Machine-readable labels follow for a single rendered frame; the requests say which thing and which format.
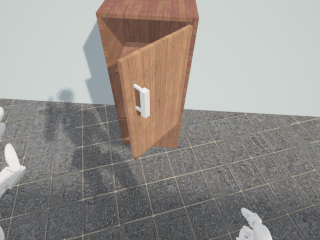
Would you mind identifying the handle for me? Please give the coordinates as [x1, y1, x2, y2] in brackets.
[133, 84, 150, 118]

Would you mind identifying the left robot hand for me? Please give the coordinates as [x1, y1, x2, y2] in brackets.
[0, 107, 26, 198]

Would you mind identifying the right robot hand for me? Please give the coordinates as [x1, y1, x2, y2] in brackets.
[236, 207, 273, 240]

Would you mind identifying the cupboard door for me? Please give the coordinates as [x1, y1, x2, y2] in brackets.
[117, 24, 193, 160]

